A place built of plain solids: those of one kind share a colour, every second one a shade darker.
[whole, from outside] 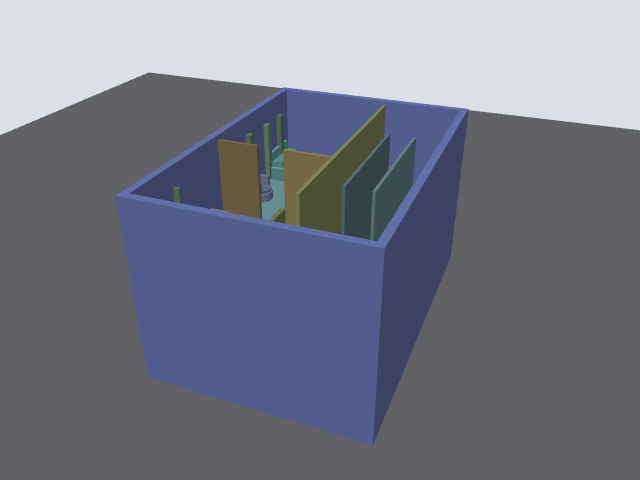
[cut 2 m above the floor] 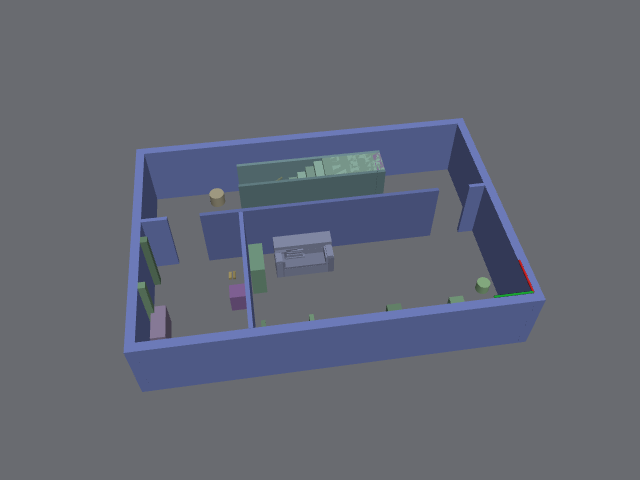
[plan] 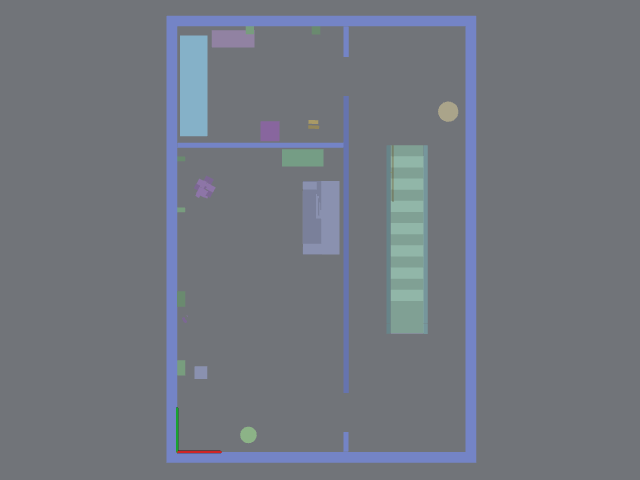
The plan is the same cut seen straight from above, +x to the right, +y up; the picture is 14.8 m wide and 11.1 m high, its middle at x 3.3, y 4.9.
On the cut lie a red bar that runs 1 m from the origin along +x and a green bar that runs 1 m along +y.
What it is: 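A home built round its stair; the hall at the stair's foot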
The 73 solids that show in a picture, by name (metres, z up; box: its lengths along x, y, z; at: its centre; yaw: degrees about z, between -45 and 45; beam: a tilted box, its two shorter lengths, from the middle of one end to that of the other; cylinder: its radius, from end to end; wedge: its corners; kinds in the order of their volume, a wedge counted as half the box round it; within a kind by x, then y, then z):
{
 "wall_1": {"box": [0.25, 10.34, 6.19], "at": [-0.12, 4.92, 3.04]},
 "wall_2": {"box": [3.84, 0.12, 3.29], "at": [1.92, 7.09, 1.59]},
 "wall_3": {"box": [7.16, 0.25, 6.19], "at": [3.33, -0.12, 3.04]},
 "wall_4": {"box": [7.16, 0.25, 6.19], "at": [3.33, 9.96, 3.04]},
 "wall_5": {"box": [0.12, 0.46, 3.29], "at": [3.9, 0.23, 1.59]},
 "wall_6": {"box": [0.12, 6.87, 3.29], "at": [3.9, 4.8, 1.59]},
 "wall_7": {"box": [0.12, 0.71, 3.29], "at": [3.9, 9.48, 1.59]},
 "wall_8": {"box": [0.25, 10.34, 6.19], "at": [6.79, 4.92, 3.04]},
 "step_1": {"box": [0.76, 0.5, 3.1], "at": [5.31, 2.99, 1.5]},
 "step_2": {"box": [0.76, 0.76, 2.91], "at": [5.31, 3.12, 1.4]},
 "step_3": {"box": [0.76, 1.01, 2.72], "at": [5.31, 3.24, 1.31]},
 "step_4": {"box": [0.76, 1.27, 2.53], "at": [5.31, 3.37, 1.21]},
 "step_5": {"box": [0.76, 1.53, 2.34], "at": [5.31, 3.5, 1.12]},
 "step_6": {"box": [0.76, 1.78, 2.15], "at": [5.31, 3.63, 1.02]},
 "step_7": {"box": [0.76, 2.04, 1.96], "at": [5.31, 3.76, 0.93]},
 "step_8": {"box": [0.76, 2.3, 1.76], "at": [5.31, 3.89, 0.83]},
 "step_9": {"box": [0.76, 2.56, 1.57], "at": [5.31, 4.02, 0.74]},
 "step_10": {"box": [0.76, 2.81, 1.38], "at": [5.31, 4.14, 0.64]},
 "step_11": {"box": [0.76, 3.07, 1.19], "at": [5.31, 4.27, 0.55]},
 "step_12": {"box": [0.76, 3.33, 1.0], "at": [5.31, 4.4, 0.45]},
 "step_13": {"box": [0.76, 3.58, 0.81], "at": [5.31, 4.53, 0.36]},
 "step_14": {"box": [0.76, 3.84, 0.62], "at": [5.31, 4.66, 0.26]},
 "step_15": {"box": [0.76, 4.1, 0.43], "at": [5.31, 4.79, 0.17]},
 "step_16": {"box": [0.76, 4.36, 0.24], "at": [5.31, 4.92, 0.07]},
 "stair_wall_1": {"box": [0.1, 0.25, 6.04], "at": [4.88, 2.85, 2.97]},
 "stair_wall_2": {"box": [0.1, 4.11, 6.04], "at": [4.88, 5.03, 2.97]},
 "stair_wall_3": {"box": [0.1, 0.25, 6.04], "at": [5.74, 2.85, 2.97]},
 "stair_wall_4": {"box": [0.1, 4.11, 6.04], "at": [5.74, 5.03, 2.97]},
 "upper_floor_1": {"box": [4.09, 5.42, 0.18], "at": [1.92, 7.25, 3.15]},
 "upper_partition_1": {"box": [0.12, 0.96, 2.8], "at": [3.9, 0.48, 4.59]},
 "upper_partition_2": {"box": [0.12, 7.98, 2.8], "at": [3.9, 5.85, 4.59]},
 "bedstead_bedroom_bed_1": {"box": [0.1, 1.62, 1.04], "at": [0.07, 8.7, 3.71]},
 "bedstead_bedroom_bed_2": {"box": [0.4, 0.62, 0.74], "at": [0.4, 8.3, 3.56]},
 "bedstead_bedroom_bed_3": {"box": [2.08, 1.65, 0.49], "at": [1.16, 8.69, 3.43]},
 "slotfit_living_seat_1": {"box": [0.3, 0.3, 0.47], "at": [0.54, 1.83, 0.18]},
 "slotfit_living_seat_2": {"box": [0.028, 1.25, 0.42], "at": [2.91, 5.42, 0.16]},
 "slotfit_living_seat_3": {"box": [0.02, 0.17, 0.69], "at": [2.91, 6.15, 0.3]},
 "slotfit_living_seat_4": {"box": [0.33, 0.17, 0.8], "at": [3.07, 6.15, 0.35]},
 "slotfit_living_seat_5": {"box": [0.43, 0.18, 0.69], "at": [3.11, 4.65, 0.3]},
 "slotfit_living_seat_6": {"box": [0.47, 1.25, 0.48], "at": [3.14, 5.42, 0.19]},
 "slotfit_living_seat_7": {"box": [0.62, 0.17, 0.8], "at": [3.22, 4.68, 0.35]},
 "slotfit_living_seat_8": {"box": [0.65, 0.25, 0.75], "at": [3.23, 4.69, 0.32]},
 "slotfit_living_seat_9": {"box": [0.65, 0.28, 0.75], "at": [3.23, 6.13, 0.32]},
 "slotfit_living_seat_10": {"box": [0.15, 0.6, 0.64], "at": [3.3, 5.74, 0.27]},
 "slotfit_living_seat_11": {"box": [0.3, 0.33, 0.8], "at": [3.38, 6.08, 0.35]},
 "slotfit_living_seat_12": {"box": [0.42, 0.8, 0.69], "at": [3.54, 4.97, 0.3]},
 "slotfit_living_seat_13": {"box": [0.42, 1.7, 0.92], "at": [3.54, 5.42, 0.41]},
 "upper_split_1": {"box": [1.39, 0.12, 2.8], "at": [0.69, 4.55, 4.59]},
 "upper_split_2": {"box": [1.55, 0.12, 2.8], "at": [3.07, 4.55, 4.59]},
 "curtains_1": {"box": [0.19, 0.36, 2.21], "at": [0.09, 1.94, 1.17]},
 "curtains_2": {"box": [0.19, 0.14, 2.15], "at": [0.09, 1.95, 4.38]},
 "curtains_3": {"box": [0.19, 0.36, 2.21], "at": [0.09, 3.54, 1.17]},
 "curtains_4": {"box": [0.19, 0.11, 2.22], "at": [0.09, 5.6, 1.17]},
 "curtains_5": {"box": [0.19, 0.26, 2.2], "at": [0.09, 6.48, 4.4]},
 "curtains_6": {"box": [0.19, 0.11, 2.22], "at": [0.09, 6.78, 1.17]},
 "curtains_7": {"box": [0.18, 0.26, 2.11], "at": [0.09, 7.87, 4.35]},
 "curtains_8": {"box": [0.18, 0.26, 2.11], "at": [0.09, 8.96, 4.35]},
 "curtains_9": {"box": [0.2, 0.19, 2.2], "at": [1.68, 9.75, 1.16]},
 "curtains_10": {"box": [0.2, 0.19, 2.2], "at": [3.21, 9.75, 1.16]},
 "head_1": {"box": [0.76, 0.25, 3.29], "at": [5.31, 2.85, 1.59]},
 "slotfit_living_storage_1": {"box": [0.96, 0.4, 1.15], "at": [2.9, 6.8, 0.53]},
 "slotfit_bedroom_seat_1": {"cylinder": 0.41, "from": [0.52, 6.3, 3.19], "to": [0.52, 6.3, 3.54]},
 "slotfit_bedroom_seat_2": {"box": [0.3, 0.17, 0.79], "at": [0.53, 6.64, 3.58]},
 "slotfit_bedroom_seat_3": {"cylinder": 0.34, "from": [0.55, 6.3, 3.19], "to": [0.55, 6.3, 3.64]},
 "slotfit_kitchen_wall_table_1": {"box": [1.0, 0.4, 0.9], "at": [1.29, 9.55, 0.4]},
 "slotfit_kitchen_storage_1": {"box": [0.44, 0.47, 0.68], "at": [2.15, 7.41, 0.29]},
 "slotfit_hallpiece_corner_1": {"cylinder": 0.23, "from": [6.26, 7.87, -0.05], "to": [6.26, 7.87, 0.39]},
 "kitchen_units_worktop_1": {"box": [0.64, 2.33, 0.04], "at": [0.38, 8.46, 0.86]},
 "slotfit_living_corner_1": {"cylinder": 0.19, "from": [1.64, 0.39, -0.05], "to": [1.64, 0.39, 0.3]},
 "clutter_living_1": {"box": [0.23, 0.17, 0.16], "at": [0.57, 6.0, 0.03], "yaw": -28.9},
 "clutter_living_2": {"box": [0.22, 0.14, 0.11], "at": [0.76, 6.11, 0.01], "yaw": -28.9},
 "clutter_kitchen_1": {"box": [0.26, 0.08, 0.13], "at": [3.15, 7.51, 0.01], "yaw": -2.0},
 "clutter_kitchen_2": {"box": [0.23, 0.09, 0.14], "at": [3.15, 7.63, 0.02], "yaw": -2.0}
}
